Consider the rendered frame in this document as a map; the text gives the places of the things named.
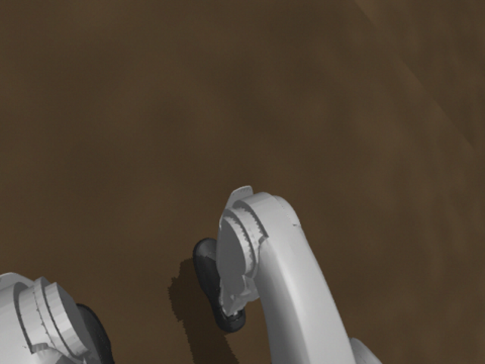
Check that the right robot foot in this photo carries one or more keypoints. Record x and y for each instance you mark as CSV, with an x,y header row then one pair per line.
x,y
204,260

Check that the right robot hand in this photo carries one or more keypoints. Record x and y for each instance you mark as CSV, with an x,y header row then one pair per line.
x,y
362,354

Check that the left robot foot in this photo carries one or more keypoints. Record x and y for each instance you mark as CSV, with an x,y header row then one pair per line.
x,y
97,333

